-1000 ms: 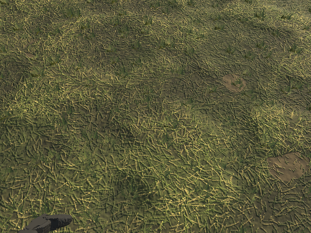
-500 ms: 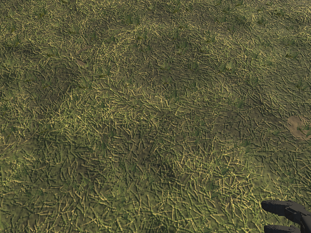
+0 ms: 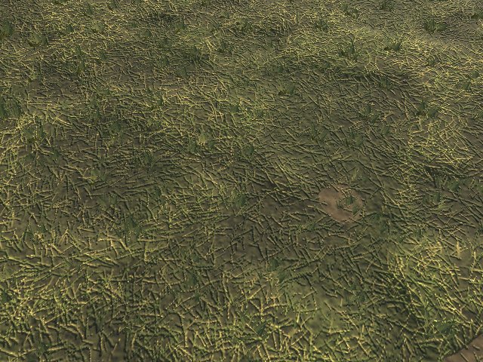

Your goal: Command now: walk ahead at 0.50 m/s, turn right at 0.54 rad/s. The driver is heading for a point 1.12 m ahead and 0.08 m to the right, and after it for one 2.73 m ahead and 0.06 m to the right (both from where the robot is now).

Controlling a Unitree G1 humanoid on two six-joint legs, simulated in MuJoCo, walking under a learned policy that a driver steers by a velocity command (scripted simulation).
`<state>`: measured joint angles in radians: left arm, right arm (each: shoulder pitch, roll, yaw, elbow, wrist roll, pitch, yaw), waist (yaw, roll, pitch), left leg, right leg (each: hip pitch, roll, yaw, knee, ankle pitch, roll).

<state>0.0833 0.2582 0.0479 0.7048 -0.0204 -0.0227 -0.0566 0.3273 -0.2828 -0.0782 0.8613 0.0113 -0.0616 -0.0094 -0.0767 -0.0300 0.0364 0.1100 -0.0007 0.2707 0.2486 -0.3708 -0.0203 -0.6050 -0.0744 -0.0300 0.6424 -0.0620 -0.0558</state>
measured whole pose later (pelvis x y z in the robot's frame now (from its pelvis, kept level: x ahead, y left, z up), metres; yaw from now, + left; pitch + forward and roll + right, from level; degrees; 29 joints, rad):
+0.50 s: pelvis +0.29 -0.02 +0.01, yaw -14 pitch +2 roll -1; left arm 0.36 0.29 0.07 0.76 -0.02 -0.05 0.01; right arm 0.04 -0.28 -0.04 0.71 0.00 -0.11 0.03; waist 0.08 0.04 0.01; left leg -0.53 0.03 -0.04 0.50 0.02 -0.01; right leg -0.04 0.09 0.15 0.39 -0.37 -0.06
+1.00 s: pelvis +0.48 -0.04 +0.01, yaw -16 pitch +1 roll +1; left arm 0.14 0.25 0.04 0.73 0.01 0.00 0.03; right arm 0.20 -0.26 -0.02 0.90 -0.01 -0.05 0.01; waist -0.04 -0.01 0.02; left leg -0.17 -0.05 0.03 0.45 -0.29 0.03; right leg -0.33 -0.03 0.05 0.47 -0.14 0.02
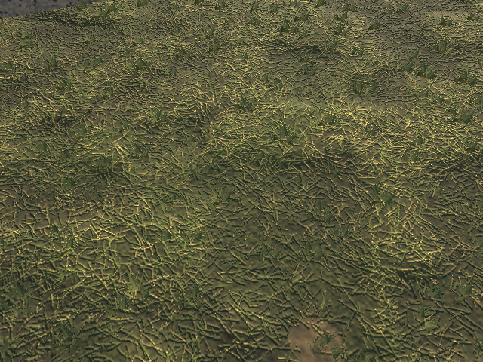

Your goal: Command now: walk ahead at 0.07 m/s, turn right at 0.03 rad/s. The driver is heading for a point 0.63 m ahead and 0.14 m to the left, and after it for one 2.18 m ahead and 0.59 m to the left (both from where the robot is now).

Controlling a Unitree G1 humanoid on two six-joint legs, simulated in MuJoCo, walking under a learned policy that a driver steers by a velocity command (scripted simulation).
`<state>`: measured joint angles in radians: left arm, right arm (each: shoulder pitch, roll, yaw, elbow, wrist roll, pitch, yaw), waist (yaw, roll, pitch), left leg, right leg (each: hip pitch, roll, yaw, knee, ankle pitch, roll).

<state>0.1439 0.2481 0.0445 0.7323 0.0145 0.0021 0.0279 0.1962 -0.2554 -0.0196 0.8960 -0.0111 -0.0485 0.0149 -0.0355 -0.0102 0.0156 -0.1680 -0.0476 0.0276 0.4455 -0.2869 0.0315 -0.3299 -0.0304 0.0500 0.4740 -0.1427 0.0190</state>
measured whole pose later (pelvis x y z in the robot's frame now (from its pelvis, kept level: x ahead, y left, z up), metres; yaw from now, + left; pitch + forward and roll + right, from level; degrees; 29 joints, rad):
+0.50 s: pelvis +0.02 -0.02 +0.00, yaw +0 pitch -2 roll +0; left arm 0.12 0.24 0.05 0.93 0.00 0.01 0.02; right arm 0.19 -0.26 -0.02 1.03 -0.01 0.02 -0.03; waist -0.02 0.00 0.04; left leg -0.10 0.01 0.01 0.47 -0.35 -0.01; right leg -0.27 0.02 0.02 0.51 -0.22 -0.01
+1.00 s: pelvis +0.03 -0.03 +0.00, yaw +0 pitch -1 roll +0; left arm 0.18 0.23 0.05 1.09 -0.02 -0.02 0.01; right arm 0.36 -0.23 -0.03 1.08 0.02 -0.03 -0.04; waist -0.02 0.02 -0.01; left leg -0.10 0.02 0.00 0.50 -0.38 0.02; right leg -0.33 0.02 -0.02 0.70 -0.39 -0.04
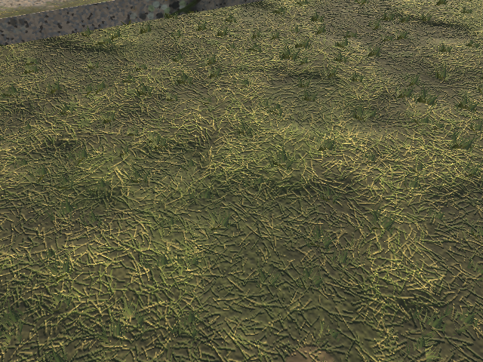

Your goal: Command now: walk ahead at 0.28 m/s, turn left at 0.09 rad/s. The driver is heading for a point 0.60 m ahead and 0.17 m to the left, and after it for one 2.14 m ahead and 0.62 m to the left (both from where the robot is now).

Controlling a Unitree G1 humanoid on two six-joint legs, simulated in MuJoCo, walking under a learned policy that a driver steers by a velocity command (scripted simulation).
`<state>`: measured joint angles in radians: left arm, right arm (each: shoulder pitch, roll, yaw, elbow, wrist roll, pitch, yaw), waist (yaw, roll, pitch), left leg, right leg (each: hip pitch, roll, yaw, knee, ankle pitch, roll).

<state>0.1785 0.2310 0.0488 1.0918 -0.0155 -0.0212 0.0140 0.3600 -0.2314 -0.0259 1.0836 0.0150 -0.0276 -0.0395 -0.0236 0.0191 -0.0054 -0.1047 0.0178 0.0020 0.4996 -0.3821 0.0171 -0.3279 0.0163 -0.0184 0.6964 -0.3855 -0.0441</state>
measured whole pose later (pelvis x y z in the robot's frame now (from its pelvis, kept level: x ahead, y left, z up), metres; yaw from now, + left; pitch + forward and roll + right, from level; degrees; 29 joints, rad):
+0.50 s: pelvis +0.19 +0.00 -0.01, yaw +14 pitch +1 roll -1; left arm 0.40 0.23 0.04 1.08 0.00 -0.08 0.03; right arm 0.03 -0.23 -0.05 0.81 0.03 -0.04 0.06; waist 0.08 0.02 0.04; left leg -0.67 0.08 0.05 0.71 -0.05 0.07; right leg 0.17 0.01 -0.25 0.21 -0.39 0.01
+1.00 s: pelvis +0.46 +0.12 +0.01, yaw +29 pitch +2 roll +0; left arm 0.01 0.27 0.04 0.78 0.00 -0.12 -0.01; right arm 0.35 -0.26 -0.07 0.84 0.02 -0.07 -0.01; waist -0.09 -0.05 0.02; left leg -0.06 -0.12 -0.13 0.34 -0.29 0.10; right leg -0.61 -0.06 0.06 0.52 0.12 0.02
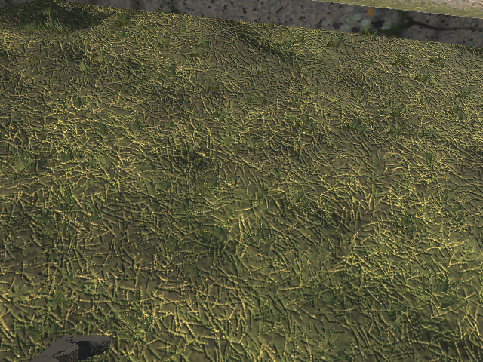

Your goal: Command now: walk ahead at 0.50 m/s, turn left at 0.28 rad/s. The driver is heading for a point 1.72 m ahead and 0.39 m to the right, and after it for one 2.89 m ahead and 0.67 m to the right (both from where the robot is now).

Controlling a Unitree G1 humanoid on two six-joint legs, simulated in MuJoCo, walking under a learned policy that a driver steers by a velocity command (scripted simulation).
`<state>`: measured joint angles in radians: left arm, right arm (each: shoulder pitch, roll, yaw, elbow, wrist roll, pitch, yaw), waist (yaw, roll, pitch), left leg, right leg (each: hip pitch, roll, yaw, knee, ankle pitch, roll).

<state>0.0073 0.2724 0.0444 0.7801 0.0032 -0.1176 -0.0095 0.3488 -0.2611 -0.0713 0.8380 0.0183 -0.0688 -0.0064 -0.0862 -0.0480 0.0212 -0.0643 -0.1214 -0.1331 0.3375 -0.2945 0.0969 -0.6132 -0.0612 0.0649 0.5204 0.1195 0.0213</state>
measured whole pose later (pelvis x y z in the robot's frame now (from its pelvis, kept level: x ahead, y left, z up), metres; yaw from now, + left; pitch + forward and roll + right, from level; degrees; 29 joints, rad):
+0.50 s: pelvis +0.29 -0.03 +0.00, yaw +1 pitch +2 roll -2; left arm 0.39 0.26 0.05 0.91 -0.02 -0.08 -0.01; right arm 0.05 -0.25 -0.04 0.72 0.01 -0.09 0.01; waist 0.10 0.04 0.02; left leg -0.61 0.08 -0.06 0.57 0.02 -0.01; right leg -0.03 0.06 0.01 0.24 -0.26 -0.03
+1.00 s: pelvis +0.54 -0.01 +0.00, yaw -16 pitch +1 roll +3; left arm 0.11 0.28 0.06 0.71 -0.02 -0.02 -0.04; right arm 0.32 -0.29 -0.08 0.88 0.00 -0.09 -0.01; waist -0.08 -0.04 0.02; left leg 0.03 0.00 0.23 0.24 -0.28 -0.02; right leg -0.66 -0.11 0.01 0.72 -0.02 -0.02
